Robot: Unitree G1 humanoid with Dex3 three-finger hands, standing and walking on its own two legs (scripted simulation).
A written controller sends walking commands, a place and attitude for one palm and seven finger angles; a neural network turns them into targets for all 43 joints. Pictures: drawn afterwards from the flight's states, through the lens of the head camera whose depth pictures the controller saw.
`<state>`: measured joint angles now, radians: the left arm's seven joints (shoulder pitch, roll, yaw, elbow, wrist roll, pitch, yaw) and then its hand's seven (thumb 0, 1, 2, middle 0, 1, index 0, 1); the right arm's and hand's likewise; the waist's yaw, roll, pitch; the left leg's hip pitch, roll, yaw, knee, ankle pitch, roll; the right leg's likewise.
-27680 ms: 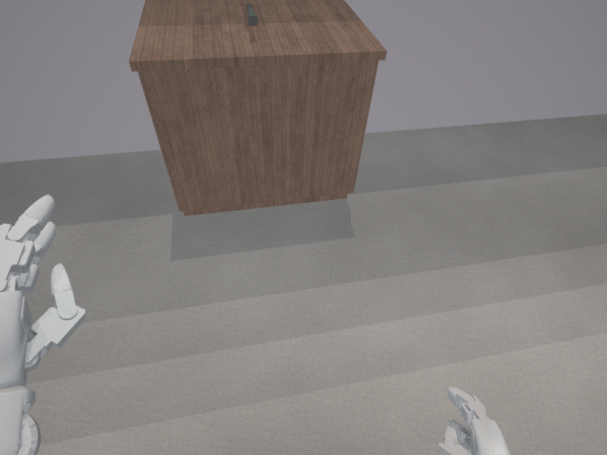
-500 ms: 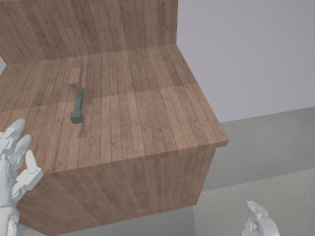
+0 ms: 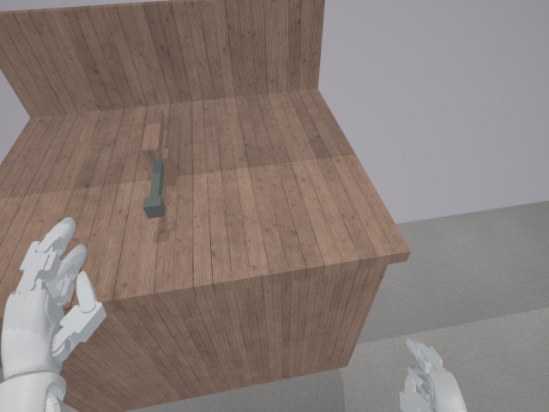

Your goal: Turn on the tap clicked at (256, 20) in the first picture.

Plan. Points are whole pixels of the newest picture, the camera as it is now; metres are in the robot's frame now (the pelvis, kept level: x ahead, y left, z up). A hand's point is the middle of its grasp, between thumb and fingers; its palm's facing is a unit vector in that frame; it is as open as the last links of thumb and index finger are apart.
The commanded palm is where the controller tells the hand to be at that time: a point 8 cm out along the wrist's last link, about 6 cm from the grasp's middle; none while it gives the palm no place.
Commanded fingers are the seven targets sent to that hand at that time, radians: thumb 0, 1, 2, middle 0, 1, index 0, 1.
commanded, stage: turn the palm inward beside the body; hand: left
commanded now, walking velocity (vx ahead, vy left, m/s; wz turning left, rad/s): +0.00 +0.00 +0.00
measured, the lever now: (154, 207) +0.40 +0.27 +0.07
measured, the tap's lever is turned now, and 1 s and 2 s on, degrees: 0 0 0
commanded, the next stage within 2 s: reach beside the lever's end, fingers flat in 0.72 s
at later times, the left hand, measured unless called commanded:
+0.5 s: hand (120, 328) +0.17 +0.20 +0.14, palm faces +0.48 -0.87 -0.14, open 7.4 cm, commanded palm +0.11 +0.24 +0.15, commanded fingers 0.00 0.90 0.90 -0.20 -0.30 -0.20 -0.30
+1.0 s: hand (129, 311) +0.19 +0.20 +0.13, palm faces +0.48 -0.86 -0.14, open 7.4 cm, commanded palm +0.15 +0.25 +0.14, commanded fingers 0.00 0.90 0.90 -0.20 -0.30 -0.20 -0.30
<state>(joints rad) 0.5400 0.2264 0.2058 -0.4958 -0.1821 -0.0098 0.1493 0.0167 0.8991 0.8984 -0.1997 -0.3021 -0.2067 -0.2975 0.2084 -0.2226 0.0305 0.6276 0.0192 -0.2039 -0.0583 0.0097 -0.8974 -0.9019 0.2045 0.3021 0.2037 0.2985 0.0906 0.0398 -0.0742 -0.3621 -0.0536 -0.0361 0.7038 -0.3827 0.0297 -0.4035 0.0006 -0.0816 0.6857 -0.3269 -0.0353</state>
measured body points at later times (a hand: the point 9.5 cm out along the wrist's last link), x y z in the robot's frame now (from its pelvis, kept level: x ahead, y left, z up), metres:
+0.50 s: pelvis -0.01 -0.03 +0.00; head -0.03 -0.06 +0.45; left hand +0.14 +0.24 +0.14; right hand +0.19 -0.25 -0.08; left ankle -0.01 +0.10 -0.72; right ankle +0.02 -0.10 -0.72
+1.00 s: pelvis +0.01 -0.03 +0.00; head +0.01 -0.06 +0.45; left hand +0.16 +0.24 +0.14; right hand +0.21 -0.25 -0.08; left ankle -0.01 +0.10 -0.72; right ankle +0.02 -0.10 -0.72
